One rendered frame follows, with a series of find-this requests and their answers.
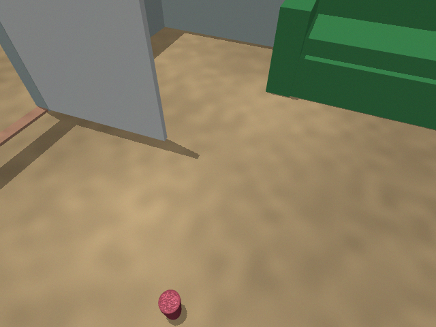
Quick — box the cup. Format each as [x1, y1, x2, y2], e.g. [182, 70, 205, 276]
[158, 290, 181, 320]

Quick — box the sofa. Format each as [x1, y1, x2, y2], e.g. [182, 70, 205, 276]
[266, 0, 436, 130]

